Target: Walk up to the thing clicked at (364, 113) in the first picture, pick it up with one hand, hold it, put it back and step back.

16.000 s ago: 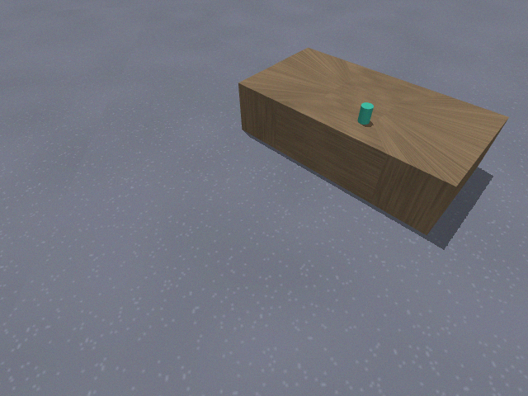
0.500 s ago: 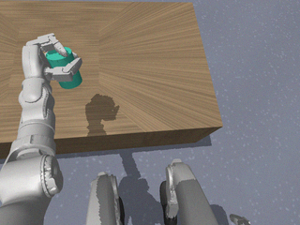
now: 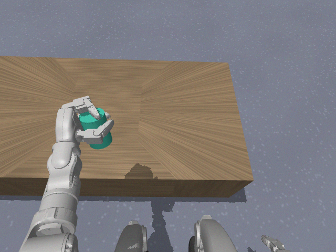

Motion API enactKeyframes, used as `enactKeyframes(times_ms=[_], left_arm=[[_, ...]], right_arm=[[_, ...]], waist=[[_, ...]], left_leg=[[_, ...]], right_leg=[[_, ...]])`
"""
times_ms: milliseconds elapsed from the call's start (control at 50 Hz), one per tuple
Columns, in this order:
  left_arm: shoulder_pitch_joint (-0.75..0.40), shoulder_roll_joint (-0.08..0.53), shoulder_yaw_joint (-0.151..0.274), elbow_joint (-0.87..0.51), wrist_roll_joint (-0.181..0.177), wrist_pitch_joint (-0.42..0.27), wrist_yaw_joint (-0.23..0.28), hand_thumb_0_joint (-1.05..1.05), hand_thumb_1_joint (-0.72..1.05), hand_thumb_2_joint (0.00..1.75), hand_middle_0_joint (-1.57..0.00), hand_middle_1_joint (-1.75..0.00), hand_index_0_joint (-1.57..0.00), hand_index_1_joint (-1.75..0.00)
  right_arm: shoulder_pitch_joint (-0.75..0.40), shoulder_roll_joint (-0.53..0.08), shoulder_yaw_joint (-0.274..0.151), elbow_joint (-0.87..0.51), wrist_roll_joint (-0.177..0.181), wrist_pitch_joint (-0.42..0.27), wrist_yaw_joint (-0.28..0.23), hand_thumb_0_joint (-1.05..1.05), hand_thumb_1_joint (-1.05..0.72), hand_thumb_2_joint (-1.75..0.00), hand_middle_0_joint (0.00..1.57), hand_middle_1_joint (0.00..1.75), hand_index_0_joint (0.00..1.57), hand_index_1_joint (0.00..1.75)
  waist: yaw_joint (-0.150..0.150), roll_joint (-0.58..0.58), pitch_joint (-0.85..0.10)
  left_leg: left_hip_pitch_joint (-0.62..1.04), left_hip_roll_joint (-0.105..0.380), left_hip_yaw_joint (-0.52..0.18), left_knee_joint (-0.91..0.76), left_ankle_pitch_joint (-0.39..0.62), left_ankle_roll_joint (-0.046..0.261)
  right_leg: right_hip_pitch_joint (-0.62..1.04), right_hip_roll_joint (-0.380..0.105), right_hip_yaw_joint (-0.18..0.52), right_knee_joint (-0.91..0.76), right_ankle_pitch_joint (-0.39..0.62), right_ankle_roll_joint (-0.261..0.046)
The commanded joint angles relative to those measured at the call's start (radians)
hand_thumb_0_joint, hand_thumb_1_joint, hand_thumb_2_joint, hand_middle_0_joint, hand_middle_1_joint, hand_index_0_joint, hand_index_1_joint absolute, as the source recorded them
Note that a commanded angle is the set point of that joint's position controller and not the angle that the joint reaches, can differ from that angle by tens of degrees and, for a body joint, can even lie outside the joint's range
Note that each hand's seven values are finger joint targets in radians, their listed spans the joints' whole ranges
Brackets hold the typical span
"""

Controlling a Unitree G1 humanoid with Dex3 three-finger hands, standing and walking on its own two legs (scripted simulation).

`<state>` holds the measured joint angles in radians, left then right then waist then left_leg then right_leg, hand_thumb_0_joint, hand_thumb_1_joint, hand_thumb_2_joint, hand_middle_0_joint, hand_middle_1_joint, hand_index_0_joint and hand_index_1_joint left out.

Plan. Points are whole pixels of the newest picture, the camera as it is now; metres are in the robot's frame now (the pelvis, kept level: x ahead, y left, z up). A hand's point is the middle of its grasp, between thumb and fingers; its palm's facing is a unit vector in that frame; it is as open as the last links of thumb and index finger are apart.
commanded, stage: lift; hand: left
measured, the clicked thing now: (96, 128) +0.42 +0.18 +0.01
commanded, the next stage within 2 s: hold in 0.78 s
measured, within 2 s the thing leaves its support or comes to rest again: neither
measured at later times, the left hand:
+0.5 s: hand (88, 123) +0.38 +0.17 +0.09, palm faces +0.04 -1.00 +0.00, open 5.4 cm
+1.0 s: hand (88, 125) +0.36 +0.17 +0.11, palm faces +0.04 -1.00 +0.01, open 5.4 cm
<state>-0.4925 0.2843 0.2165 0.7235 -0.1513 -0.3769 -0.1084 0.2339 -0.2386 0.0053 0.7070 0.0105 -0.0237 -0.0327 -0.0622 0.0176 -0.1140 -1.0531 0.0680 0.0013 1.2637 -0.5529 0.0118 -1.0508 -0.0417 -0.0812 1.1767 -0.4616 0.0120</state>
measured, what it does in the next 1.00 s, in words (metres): rises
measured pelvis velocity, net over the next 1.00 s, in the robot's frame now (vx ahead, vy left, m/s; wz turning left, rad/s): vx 0.03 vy -0.01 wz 0.01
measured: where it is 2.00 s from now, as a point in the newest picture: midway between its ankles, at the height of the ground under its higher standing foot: outside the picture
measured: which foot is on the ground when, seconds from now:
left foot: down 0.00-1.00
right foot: down 0.00-1.00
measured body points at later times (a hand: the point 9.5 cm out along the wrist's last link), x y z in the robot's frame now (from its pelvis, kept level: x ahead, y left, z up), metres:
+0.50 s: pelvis +0.02 +0.00 +0.05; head +0.09 +0.02 +0.49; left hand +0.37 +0.23 +0.09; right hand +0.14 -0.25 -0.06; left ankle +0.03 +0.11 -0.63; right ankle +0.05 -0.14 -0.63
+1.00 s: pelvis +0.03 -0.01 +0.07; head +0.08 +0.00 +0.51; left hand +0.36 +0.22 +0.11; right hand +0.15 -0.26 -0.04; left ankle +0.03 +0.11 -0.63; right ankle +0.05 -0.14 -0.63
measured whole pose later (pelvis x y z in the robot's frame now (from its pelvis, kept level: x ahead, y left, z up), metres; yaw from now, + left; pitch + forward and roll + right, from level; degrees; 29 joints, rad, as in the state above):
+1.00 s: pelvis +0.03 -0.01 +0.07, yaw +0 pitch +8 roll -2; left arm -0.19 0.21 0.15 0.51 -0.19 -0.37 -0.14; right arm 0.24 -0.22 -0.01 0.67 0.01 -0.03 -0.05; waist -0.02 0.01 -0.04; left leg -0.58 0.06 0.03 0.89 -0.45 0.00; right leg -0.60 -0.03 -0.07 0.84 -0.37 0.01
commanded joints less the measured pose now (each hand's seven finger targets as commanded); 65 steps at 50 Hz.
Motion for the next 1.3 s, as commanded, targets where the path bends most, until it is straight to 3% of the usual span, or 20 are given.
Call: enactKeyframes(times_ms=[0,20,60,100,160,200,220,260,280,300,340,540,580,700,800,860,980,1180,1220,1280], left_arm=[[-0.308,0.131,0.015,-0.290,-0.030,-0.077,-0.015,0.00,0.55,1.27,-1.37,-1.40,-1.39,-1.39],[-0.295,0.126,0.006,-0.295,-0.029,-0.073,-0.019,0.00,0.54,1.26,-1.38,-1.40,-1.39,-1.39],[-0.265,0.146,0.038,-0.290,-0.034,-0.070,-0.016,0.00,0.53,1.25,-1.36,-1.38,-1.37,-1.37],[-0.238,0.099,-0.002,-0.314,-0.041,-0.075,-0.022,0.00,0.53,1.27,-1.36,-1.40,-1.38,-1.39],[-0.253,0.142,0.020,-0.361,-0.040,-0.081,-0.017,0.00,0.52,1.26,-1.36,-1.39,-1.38,-1.38],[-0.219,0.102,-0.017,-0.363,-0.042,-0.079,-0.021,0.00,0.49,1.27,-1.34,-1.39,-1.36,-1.38],[-0.224,0.122,0.012,-0.393,-0.047,-0.082,-0.020,0.00,0.49,1.27,-1.34,-1.39,-1.35,-1.38],[-0.166,0.082,-0.022,-0.359,-0.045,-0.068,-0.020,0.00,0.51,1.24,-1.32,-1.37,-1.34,-1.35],[-0.145,0.089,-0.012,-0.354,-0.041,-0.064,-0.018,0.00,0.53,1.27,-1.32,-1.38,-1.34,-1.37],[-0.171,0.118,0.009,-0.395,-0.045,-0.068,-0.014,0.00,0.54,1.28,-1.33,-1.39,-1.34,-1.38],[-0.173,0.092,-0.022,-0.434,-0.052,-0.076,-0.017,0.00,0.51,1.27,-1.33,-1.39,-1.35,-1.38],[-0.039,0.068,-0.017,-0.410,-0.057,-0.058,-0.019,0.00,0.52,1.26,-1.31,-1.39,-1.34,-1.37],[-0.092,0.093,-0.007,-0.485,-0.058,-0.070,-0.021,0.00,0.52,1.27,-1.32,-1.40,-1.34,-1.38],[-0.037,0.079,-0.010,-0.475,-0.059,-0.067,-0.030,0.00,0.53,1.27,-1.32,-1.40,-1.34,-1.38],[-0.023,0.063,-0.011,-0.480,-0.067,-0.067,-0.035,0.00,0.51,1.27,-1.34,-1.41,-1.36,-1.40],[0.009,0.053,-0.021,-0.443,-0.062,-0.065,-0.041,0.00,0.56,1.29,-1.34,-1.42,-1.36,-1.40],[-0.009,0.067,-0.007,-0.481,-0.060,-0.078,-0.040,0.00,0.51,1.25,-1.30,-1.39,-1.32,-1.38],[0.021,0.057,-0.006,-0.480,-0.065,-0.080,-0.037,0.00,0.55,1.26,-1.32,-1.40,-1.34,-1.39],[0.040,0.026,-0.035,-0.456,-0.063,-0.074,-0.042,0.00,0.56,1.27,-1.32,-1.40,-1.34,-1.39],[0.050,0.047,-0.022,-0.457,-0.059,-0.073,-0.040,0.00,0.56,1.27,-1.33,-1.41,-1.34,-1.40]], right_arm=[[0.076,-0.155,-0.060,-0.094,0.000,-0.035,-0.011,0.00,-0.90,-0.89,0.20,0.30,0.20,0.30],[0.071,-0.157,-0.061,-0.095,0.001,-0.034,-0.011,0.00,-0.90,-0.90,0.20,0.30,0.20,0.30],[0.073,-0.159,-0.061,-0.097,0.001,-0.033,-0.013,0.00,-0.90,-0.89,0.20,0.30,0.20,0.30],[0.059,-0.152,-0.058,-0.105,0.001,-0.036,-0.014,0.00,-0.90,-0.89,0.20,0.30,0.20,0.30],[0.045,-0.152,-0.059,-0.115,0.003,-0.039,-0.020,0.00,-0.90,-0.89,0.20,0.30,0.20,0.30],[0.040,-0.147,-0.056,-0.121,0.002,-0.042,-0.020,0.00,-0.90,-0.90,0.20,0.30,0.20,0.30],[0.047,-0.146,-0.059,-0.114,0.001,-0.041,-0.023,0.00,-0.90,-0.89,0.20,0.30,0.20,0.30],[0.037,-0.141,-0.054,-0.123,0.002,-0.040,-0.025,0.00,-0.89,-0.89,0.20,0.30,0.20,0.30],[0.032,-0.143,-0.057,-0.125,0.001,-0.040,-0.027,0.00,-0.89,-0.89,0.20,0.30,0.20,0.30],[0.041,-0.143,-0.059,-0.117,0.001,-0.041,-0.029,0.00,-0.89,-0.89,0.20,0.30,0.20,0.30],[0.029,-0.137,-0.056,-0.126,0.003,-0.046,-0.026,0.00,-0.89,-0.89,0.20,0.30,0.20,0.30],[0.025,-0.135,-0.063,-0.134,0.005,-0.044,-0.031,0.00,-0.89,-0.89,0.20,0.30,0.20,0.30],[0.035,-0.129,-0.061,-0.126,0.003,-0.045,-0.030,0.00,-0.89,-0.89,0.20,0.30,0.20,0.30],[0.014,-0.132,-0.065,-0.141,0.003,-0.040,-0.029,0.00,-0.89,-0.89,0.20,0.30,0.20,0.30],[0.016,-0.122,-0.060,-0.145,0.002,-0.045,-0.030,0.00,-0.90,-0.89,0.20,0.30,0.20,0.30],[0.000,-0.131,-0.067,-0.146,0.004,-0.043,-0.030,0.00,-0.90,-0.89,0.20,0.30,0.20,0.30],[0.011,-0.129,-0.067,-0.140,0.000,-0.046,-0.025,0.00,-0.89,-0.89,0.20,0.30,0.20,0.30],[-0.009,-0.119,-0.060,-0.140,-0.002,-0.048,-0.027,0.00,-0.89,-0.90,0.20,0.30,0.20,0.30],[-0.020,-0.124,-0.062,-0.144,0.001,-0.050,-0.028,0.00,-0.89,-0.90,0.20,0.30,0.20,0.30],[-0.024,-0.126,-0.063,-0.143,0.002,-0.052,-0.030,0.00,-0.90,-0.90,0.20,0.30,0.20,0.30]], waist=[[-0.009,0.057,-0.415],[-0.007,0.065,-0.408],[0.002,0.050,-0.399],[-0.001,0.047,-0.369],[0.012,0.056,-0.364],[0.010,0.043,-0.350],[0.012,0.058,-0.373],[0.012,0.033,-0.315],[0.015,0.016,-0.324],[0.021,0.024,-0.334],[0.016,0.053,-0.315],[0.027,-0.006,-0.272],[0.031,0.038,-0.298],[0.037,0.030,-0.255],[0.030,0.003,-0.264],[0.029,-0.013,-0.189],[0.035,0.021,-0.241],[0.042,-0.007,-0.197],[0.036,-0.016,-0.183],[0.039,-0.013,-0.172]], left_leg=[[0.343,-0.040,-0.046,-0.254,0.258,-0.010],[0.373,-0.036,-0.049,-0.268,0.271,-0.014],[0.393,-0.035,-0.047,-0.281,0.310,-0.016],[0.401,-0.037,-0.046,-0.302,0.303,-0.016],[0.427,-0.042,-0.035,-0.333,0.263,-0.011],[0.450,-0.040,-0.035,-0.351,0.267,-0.013],[0.473,-0.039,-0.035,-0.354,0.297,-0.016],[0.465,-0.039,-0.032,-0.378,0.268,-0.014],[0.456,-0.041,-0.030,-0.381,0.269,-0.010],[0.462,-0.042,-0.026,-0.383,0.295,-0.012],[0.503,-0.040,-0.029,-0.402,0.315,-0.017],[0.531,-0.043,-0.010,-0.439,0.387,-0.009],[0.560,-0.042,-0.012,-0.448,0.421,-0.016],[0.582,-0.041,-0.011,-0.486,0.385,-0.016],[0.585,-0.046,0.003,-0.486,0.422,-0.009],[0.570,-0.046,0.000,-0.512,0.346,-0.006],[0.619,-0.044,0.001,-0.522,0.397,-0.014],[0.603,-0.052,0.010,-0.546,0.345,-0.005],[0.614,-0.051,0.011,-0.558,0.336,-0.005],[0.620,-0.053,0.013,-0.562,0.329,-0.004]], right_leg=[[0.297,0.041,0.027,-0.193,0.226,-0.037],[0.290,0.042,0.023,-0.196,0.228,-0.040],[0.316,0.046,0.020,-0.208,0.251,-0.039],[0.323,0.043,0.021,-0.228,0.249,-0.038],[0.366,0.041,0.028,-0.263,0.229,-0.034],[0.382,0.043,0.026,-0.274,0.230,-0.035],[0.391,0.044,0.025,-0.279,0.252,-0.036],[0.405,0.046,0.024,-0.300,0.232,-0.034],[0.432,0.044,0.028,-0.312,0.236,-0.032],[0.457,0.042,0.030,-0.316,0.259,-0.032],[0.445,0.045,0.025,-0.321,0.271,-0.035],[0.563,0.044,0.035,-0.377,0.351,-0.029],[0.571,0.042,0.031,-0.377,0.369,-0.033],[0.578,0.046,0.028,-0.406,0.334,-0.032],[0.639,0.041,0.036,-0.422,0.395,-0.026],[0.608,0.043,0.034,-0.444,0.321,-0.026],[0.636,0.042,0.032,-0.443,0.354,-0.030],[0.673,0.037,0.039,-0.481,0.322,-0.023],[0.669,0.038,0.040,-0.489,0.316,-0.023],[0.673,0.037,0.041,-0.499,0.310,-0.023]])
